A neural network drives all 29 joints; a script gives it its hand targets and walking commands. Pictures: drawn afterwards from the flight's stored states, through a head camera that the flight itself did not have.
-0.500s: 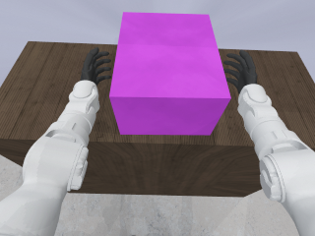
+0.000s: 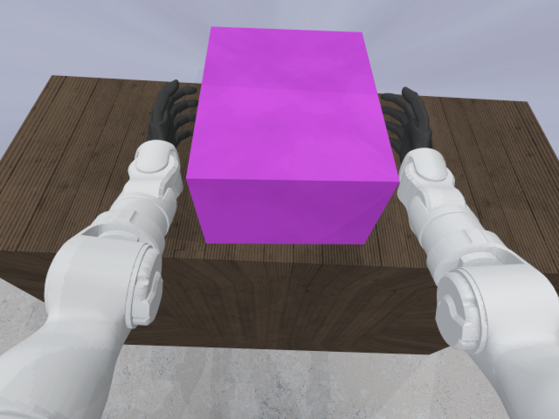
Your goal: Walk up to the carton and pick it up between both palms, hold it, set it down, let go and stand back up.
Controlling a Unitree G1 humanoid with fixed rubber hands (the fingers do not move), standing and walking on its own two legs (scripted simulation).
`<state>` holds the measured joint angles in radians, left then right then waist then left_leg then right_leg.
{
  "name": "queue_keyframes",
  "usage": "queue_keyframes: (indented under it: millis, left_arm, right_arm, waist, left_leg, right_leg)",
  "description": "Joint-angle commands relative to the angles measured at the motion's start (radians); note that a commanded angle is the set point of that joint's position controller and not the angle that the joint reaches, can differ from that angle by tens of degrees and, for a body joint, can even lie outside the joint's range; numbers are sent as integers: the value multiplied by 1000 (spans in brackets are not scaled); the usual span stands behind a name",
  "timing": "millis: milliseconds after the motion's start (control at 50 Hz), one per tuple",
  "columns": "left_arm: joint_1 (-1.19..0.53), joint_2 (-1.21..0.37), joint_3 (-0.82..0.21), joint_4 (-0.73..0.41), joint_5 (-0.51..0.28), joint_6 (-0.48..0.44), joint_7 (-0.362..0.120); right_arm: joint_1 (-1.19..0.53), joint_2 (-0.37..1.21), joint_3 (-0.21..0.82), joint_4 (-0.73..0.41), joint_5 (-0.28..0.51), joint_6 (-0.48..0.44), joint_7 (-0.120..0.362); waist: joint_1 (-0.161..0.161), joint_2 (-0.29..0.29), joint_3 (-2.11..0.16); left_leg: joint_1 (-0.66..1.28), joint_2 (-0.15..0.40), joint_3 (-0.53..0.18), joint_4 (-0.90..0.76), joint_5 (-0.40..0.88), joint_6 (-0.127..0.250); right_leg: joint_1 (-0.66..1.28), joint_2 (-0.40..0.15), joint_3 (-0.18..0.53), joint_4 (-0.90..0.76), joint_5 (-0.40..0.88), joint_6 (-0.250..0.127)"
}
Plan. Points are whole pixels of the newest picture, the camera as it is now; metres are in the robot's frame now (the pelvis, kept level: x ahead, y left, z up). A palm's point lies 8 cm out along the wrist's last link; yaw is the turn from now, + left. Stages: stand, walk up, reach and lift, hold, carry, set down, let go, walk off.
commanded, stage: reach and lift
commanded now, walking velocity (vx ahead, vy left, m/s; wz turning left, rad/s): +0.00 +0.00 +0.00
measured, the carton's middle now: (286, 134) +0.55 +0.04 +0.05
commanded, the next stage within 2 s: none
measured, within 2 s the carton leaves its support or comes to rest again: neither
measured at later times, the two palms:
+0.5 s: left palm (167, 149) +0.47 +0.20 +0.09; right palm (417, 163) +0.46 -0.14 +0.10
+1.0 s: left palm (166, 149) +0.47 +0.20 +0.09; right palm (416, 164) +0.46 -0.14 +0.10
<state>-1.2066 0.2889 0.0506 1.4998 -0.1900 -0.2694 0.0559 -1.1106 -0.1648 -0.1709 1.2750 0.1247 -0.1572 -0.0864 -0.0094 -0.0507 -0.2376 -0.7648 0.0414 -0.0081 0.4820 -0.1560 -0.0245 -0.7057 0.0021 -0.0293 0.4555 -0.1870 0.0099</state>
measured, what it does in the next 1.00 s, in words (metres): stands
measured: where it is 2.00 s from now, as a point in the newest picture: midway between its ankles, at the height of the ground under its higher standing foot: outside the picture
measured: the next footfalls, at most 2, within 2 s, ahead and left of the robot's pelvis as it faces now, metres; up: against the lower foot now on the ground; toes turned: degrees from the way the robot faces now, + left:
none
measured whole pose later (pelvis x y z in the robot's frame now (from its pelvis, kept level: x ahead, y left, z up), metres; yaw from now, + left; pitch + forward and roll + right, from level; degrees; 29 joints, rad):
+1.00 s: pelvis +0.02 +0.00 +0.02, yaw +0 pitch +15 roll +0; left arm -0.99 0.15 0.52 1.22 0.23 -0.20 -0.01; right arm -0.87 0.05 -0.64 0.95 -0.42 -0.20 0.00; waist 0.03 -0.05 -0.09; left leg -0.44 0.04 0.07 0.33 -0.14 -0.01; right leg -0.41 -0.02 -0.02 0.34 -0.19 0.01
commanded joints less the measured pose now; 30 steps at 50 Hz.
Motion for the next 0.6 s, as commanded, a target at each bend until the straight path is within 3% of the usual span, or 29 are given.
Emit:
queue_keyframes:
  millis: [0,80,160,220,300,360,380,400,420,440,540,580]
  left_arm:
    - [-462,-221,107,-253,196,-27,-67]
    - [-384,-574,142,-184,366,-27,-157]
    - [-315,-593,199,-161,415,-27,-178]
    - [-281,-569,243,-141,435,-3,-190]
    - [-265,-541,275,-147,443,3,-209]
    - [-299,-558,258,-204,430,-2,-206]
    - [-294,-554,271,-203,437,-3,-206]
    - [-284,-563,259,-201,437,0,-202]
    - [-281,-552,269,-196,440,4,-200]
    - [-277,-559,263,-191,433,7,-204]
    - [-276,-592,265,-236,440,25,-200]
    - [-298,-594,273,-257,447,36,-197]
  right_arm:
    - [-414,120,-89,-181,-174,-66,91]
    - [-375,459,-177,-208,-425,-95,191]
    - [-304,560,-211,-179,-518,-94,224]
    - [-281,583,-216,-182,-549,-73,229]
    - [-271,619,-220,-223,-603,-54,220]
    - [-255,640,-208,-233,-612,-58,214]
    - [-256,665,-195,-239,-609,-59,215]
    - [-248,660,-196,-235,-622,-59,216]
    - [-250,673,-185,-235,-598,-56,217]
    - [-246,676,-190,-232,-604,-55,211]
    - [-237,677,-188,-233,-598,-63,211]
    - [-232,688,-190,-211,-595,-56,213]
  waist:
    - [34,202,-746]
    - [26,201,-644]
    - [34,154,-566]
    - [44,100,-473]
    - [47,16,-421]
    - [40,23,-454]
    - [59,28,-467]
    - [49,24,-468]
    - [66,42,-442]
    - [49,33,-439]
    - [41,75,-419]
    - [52,74,-395]
  left_leg:
    - [673,4,86,66,646,-102]
    - [737,7,93,27,642,-95]
    - [702,8,105,-11,606,-67]
    - [609,-9,127,-63,475,-45]
    - [552,-24,146,-102,396,-9]
    - [582,-24,148,-103,452,-9]
    - [578,-29,156,-104,436,-6]
    - [598,-21,150,-107,439,-10]
    - [587,-25,157,-94,463,-5]
    - [583,-25,161,-96,463,-10]
    - [689,-15,151,-73,554,-12]
    - [712,-8,150,-57,577,-14]
  right_leg:
    - [309,13,-61,-40,461,-18]
    - [343,10,-77,-100,437,-19]
    - [411,16,-65,-97,460,-4]
    - [518,4,-57,-101,441,15]
    - [596,-7,-46,-81,462,50]
    - [597,-5,-52,-78,479,55]
    - [612,-4,-51,-81,470,54]
    - [597,-3,-54,-83,466,51]
    - [604,-9,-46,-77,506,54]
    - [621,-10,-47,-73,524,58]
    - [524,-1,-68,-82,474,52]
    - [499,5,-67,-106,426,47]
